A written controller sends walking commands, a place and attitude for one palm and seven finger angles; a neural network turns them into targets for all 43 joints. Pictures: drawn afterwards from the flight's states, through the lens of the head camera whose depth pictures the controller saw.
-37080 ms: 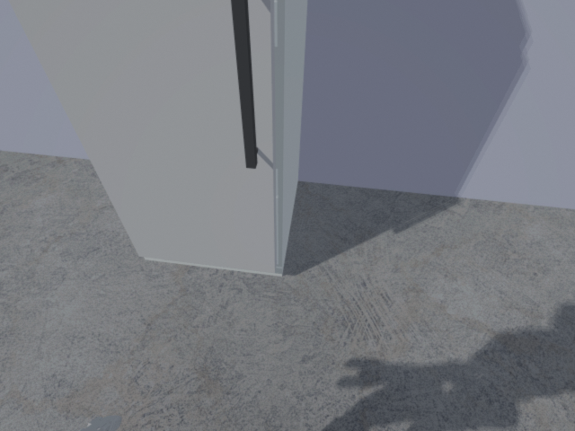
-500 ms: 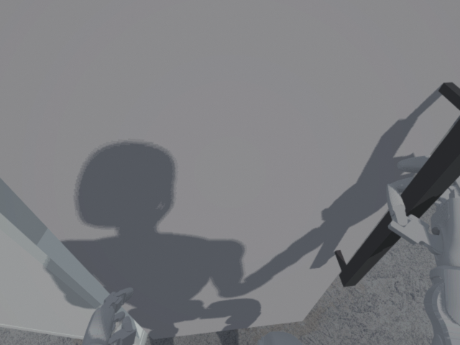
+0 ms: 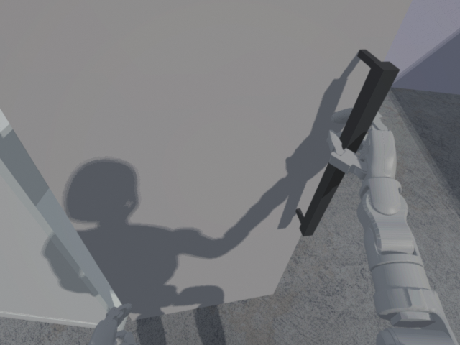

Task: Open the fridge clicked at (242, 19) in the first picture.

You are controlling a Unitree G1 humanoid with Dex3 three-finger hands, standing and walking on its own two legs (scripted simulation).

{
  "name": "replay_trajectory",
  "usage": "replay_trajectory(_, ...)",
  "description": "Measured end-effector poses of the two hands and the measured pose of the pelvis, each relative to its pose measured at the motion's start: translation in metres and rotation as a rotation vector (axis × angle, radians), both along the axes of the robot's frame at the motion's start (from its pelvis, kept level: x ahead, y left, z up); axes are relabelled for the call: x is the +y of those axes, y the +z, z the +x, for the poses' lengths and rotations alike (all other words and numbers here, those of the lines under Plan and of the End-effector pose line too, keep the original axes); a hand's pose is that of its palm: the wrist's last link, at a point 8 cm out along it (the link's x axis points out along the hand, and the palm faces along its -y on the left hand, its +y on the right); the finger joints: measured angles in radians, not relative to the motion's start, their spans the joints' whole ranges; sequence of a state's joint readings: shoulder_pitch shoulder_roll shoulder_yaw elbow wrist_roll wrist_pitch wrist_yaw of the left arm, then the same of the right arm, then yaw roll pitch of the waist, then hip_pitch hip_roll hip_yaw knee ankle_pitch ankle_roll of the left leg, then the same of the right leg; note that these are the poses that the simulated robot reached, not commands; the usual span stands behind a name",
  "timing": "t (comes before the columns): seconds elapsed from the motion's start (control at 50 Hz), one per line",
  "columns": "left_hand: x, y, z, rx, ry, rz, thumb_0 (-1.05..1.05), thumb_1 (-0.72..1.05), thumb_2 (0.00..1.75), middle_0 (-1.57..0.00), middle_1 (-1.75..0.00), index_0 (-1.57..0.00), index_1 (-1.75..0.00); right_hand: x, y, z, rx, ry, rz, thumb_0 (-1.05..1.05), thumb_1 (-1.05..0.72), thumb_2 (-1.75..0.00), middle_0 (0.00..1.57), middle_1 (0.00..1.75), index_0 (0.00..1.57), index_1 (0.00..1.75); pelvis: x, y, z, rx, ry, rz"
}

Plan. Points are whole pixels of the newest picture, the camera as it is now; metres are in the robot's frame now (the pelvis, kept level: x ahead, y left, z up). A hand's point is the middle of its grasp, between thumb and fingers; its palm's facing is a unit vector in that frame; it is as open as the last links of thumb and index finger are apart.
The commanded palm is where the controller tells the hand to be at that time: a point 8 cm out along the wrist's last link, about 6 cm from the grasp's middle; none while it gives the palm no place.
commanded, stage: stop walking and hold the door back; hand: right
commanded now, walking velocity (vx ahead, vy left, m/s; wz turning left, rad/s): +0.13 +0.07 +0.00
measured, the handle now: (329, 163) +0.43 -0.15 +0.12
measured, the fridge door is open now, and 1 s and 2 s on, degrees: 73 74 72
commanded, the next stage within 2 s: loosen the grip on the handle in 1.18 s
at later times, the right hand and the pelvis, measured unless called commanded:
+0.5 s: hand (337, 154) +0.38 -0.14 +0.18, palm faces +0.04 +0.99 -0.13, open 5.8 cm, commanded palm +0.36 -0.19 +0.17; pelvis +0.03 -0.03 +0.00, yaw +5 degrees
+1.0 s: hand (338, 155) +0.38 -0.14 +0.18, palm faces +0.01 +0.99 -0.11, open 5.8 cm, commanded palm +0.36 -0.19 +0.17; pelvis +0.05 -0.04 +0.01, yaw +3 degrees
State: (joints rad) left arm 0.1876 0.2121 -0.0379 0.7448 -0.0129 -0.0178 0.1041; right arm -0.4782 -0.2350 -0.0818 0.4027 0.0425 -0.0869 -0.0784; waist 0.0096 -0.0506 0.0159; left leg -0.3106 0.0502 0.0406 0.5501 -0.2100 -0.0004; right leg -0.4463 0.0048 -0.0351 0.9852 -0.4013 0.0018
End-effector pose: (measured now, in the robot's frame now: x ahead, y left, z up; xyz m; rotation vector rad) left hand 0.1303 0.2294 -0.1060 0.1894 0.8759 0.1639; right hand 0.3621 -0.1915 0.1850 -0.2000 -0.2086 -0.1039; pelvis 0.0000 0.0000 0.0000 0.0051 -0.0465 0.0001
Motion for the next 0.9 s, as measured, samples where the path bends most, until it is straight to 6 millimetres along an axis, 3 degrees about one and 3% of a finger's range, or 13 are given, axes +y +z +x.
replay_trajectory(0.12, 0.007, 0.002, -0.028, 0.023, 0.094, 0.086, 0.01, 0.9, 0.89, -0.21, -0.3, -0.21, -0.3, -0.001, -0.003, 0.01, -0.035, 0.083, 0.043, -0.04, -0.64, -0.77, 0.46, 1.4, 0.43, 1.4, -0.027, -0.006, 0.001, -0.002, 0.032, -0.002)
replay_trajectory(0.24, -0.016, 0.01, -0.035, 0.051, 0.113, 0.022, 0.02, 0.91, 0.89, -0.2, -0.3, -0.2, -0.3, 0.0, -0.003, 0.01, -0.025, 0.105, 0.076, -0.02, -0.67, -0.77, 0.46, 1.4, 0.4, 1.4, -0.031, 0.006, 0.008, -0.011, 0.06, 0.022)
replay_trajectory(0.38, -0.027, 0.011, -0.003, -0.025, 0.09, -0.031, 0.02, 0.9, 0.89, -0.2, -0.3, -0.21, -0.3, -0.001, -0.005, 0.005, -0.05, 0.096, 0.05, -0.03, -0.68, -0.76, 0.46, 1.4, 0.36, 1.4, -0.028, 0.001, 0.015, 0.002, 0.077, 0.011)
replay_trajectory(0.66, -0.022, 0.039, 0.07, -0.139, 0.035, 0.02, 0.01, 0.9, 0.89, -0.2, -0.3, -0.21, -0.3, -0.002, -0.005, -0.002, -0.052, 0.103, 0.06, -0.03, -0.67, -0.76, 0.46, 1.4, 0.38, 1.4, -0.03, 0.008, 0.039, 0.044, 0.072, 0.001)
replay_trajectory(0.78, -0.027, 0.044, 0.084, -0.148, 0.024, 0.024, 0.01, 0.9, 0.89, -0.2, -0.3, -0.2, -0.3, -0.002, -0.005, -0.001, -0.049, 0.11, 0.065, -0.03, -0.67, -0.77, 0.46, 1.4, 0.38, 1.4, -0.033, 0.01, 0.045, 0.047, 0.065, 0.003)
replay_trajectory(0.9, -0.035, 0.043, 0.083, -0.13, 0.019, 0.014, 0.01, 0.9, 0.89, -0.2, -0.3, -0.2, -0.3, -0.002, -0.005, -0.001, -0.046, 0.117, 0.071, -0.02, -0.68, -0.77, 0.46, 1.4, 0.38, 1.4, -0.037, 0.011, 0.048, 0.051, 0.061, 0.005)
